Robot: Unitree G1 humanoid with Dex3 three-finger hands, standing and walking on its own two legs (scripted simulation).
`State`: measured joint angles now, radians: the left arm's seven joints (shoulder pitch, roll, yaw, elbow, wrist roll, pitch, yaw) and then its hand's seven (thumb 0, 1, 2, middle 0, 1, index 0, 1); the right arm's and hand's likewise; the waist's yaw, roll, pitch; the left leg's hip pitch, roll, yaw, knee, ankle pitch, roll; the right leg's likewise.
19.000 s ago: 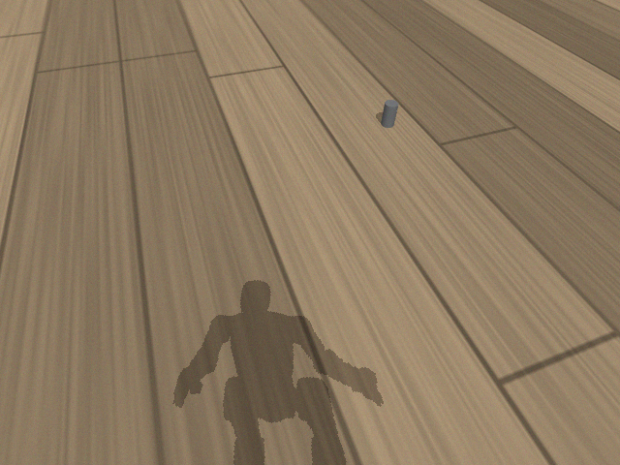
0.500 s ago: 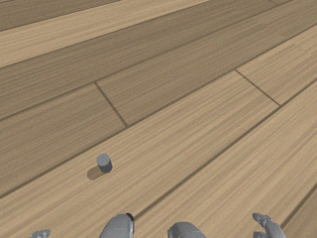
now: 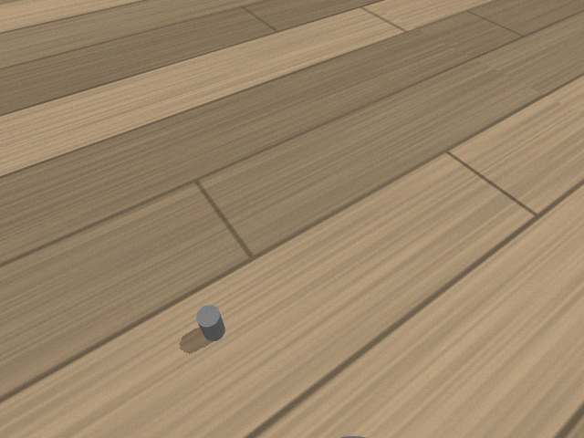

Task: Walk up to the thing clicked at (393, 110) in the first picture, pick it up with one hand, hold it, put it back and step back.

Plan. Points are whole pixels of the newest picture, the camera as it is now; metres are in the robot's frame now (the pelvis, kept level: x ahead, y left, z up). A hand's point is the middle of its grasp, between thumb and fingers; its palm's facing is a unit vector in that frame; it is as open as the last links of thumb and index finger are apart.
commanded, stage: walk up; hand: left
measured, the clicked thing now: (211, 323) +0.54 +0.26 -0.70
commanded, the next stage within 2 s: none
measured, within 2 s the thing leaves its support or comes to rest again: neither
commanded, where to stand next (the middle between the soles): +0.13 -0.04 m, yaw +2 degrees
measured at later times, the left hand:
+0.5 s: hand out of the picture +0.10 +0.26 -0.14, palm faces +0.03 -0.89 -0.46, open 7.4 cm
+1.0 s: hand out of the picture +0.06 +0.26 -0.15, palm faces +0.01 -0.94 -0.34, open 7.4 cm
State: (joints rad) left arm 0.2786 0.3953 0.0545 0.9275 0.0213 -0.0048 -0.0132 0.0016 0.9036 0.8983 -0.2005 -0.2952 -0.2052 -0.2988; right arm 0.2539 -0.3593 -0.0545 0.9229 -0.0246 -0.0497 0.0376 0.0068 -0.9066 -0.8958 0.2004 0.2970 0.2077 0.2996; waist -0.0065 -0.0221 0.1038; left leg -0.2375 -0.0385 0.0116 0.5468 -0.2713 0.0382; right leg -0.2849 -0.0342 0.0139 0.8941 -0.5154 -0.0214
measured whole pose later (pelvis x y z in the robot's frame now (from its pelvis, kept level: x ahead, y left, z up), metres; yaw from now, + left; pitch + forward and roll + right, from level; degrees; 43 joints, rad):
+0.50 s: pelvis -0.01 -0.01 -0.02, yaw +4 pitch -2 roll +0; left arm 0.10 0.36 0.05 0.87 0.05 0.00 0.03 0.00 0.90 0.90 -0.21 -0.30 -0.21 -0.30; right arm 0.21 -0.43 -0.07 0.88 -0.01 0.07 0.02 0.00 -0.91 -0.90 0.20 0.30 0.21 0.30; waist 0.00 0.07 0.15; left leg -0.39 -0.03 -0.10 1.06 -0.52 -0.01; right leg -0.47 -0.09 -0.05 0.65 -0.14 -0.01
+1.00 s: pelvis +0.02 -0.01 +0.00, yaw +2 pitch -3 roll +0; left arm 0.24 0.37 0.05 0.95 0.03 -0.04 -0.03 0.00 0.90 0.90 -0.20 -0.30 -0.21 -0.30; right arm 0.24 -0.40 -0.04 0.93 -0.01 -0.02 -0.01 0.00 -0.91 -0.90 0.20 0.30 0.21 0.30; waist 0.02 -0.01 0.11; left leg -0.32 0.02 -0.01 0.93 -0.54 0.03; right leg -0.22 0.01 0.00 0.58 -0.31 -0.03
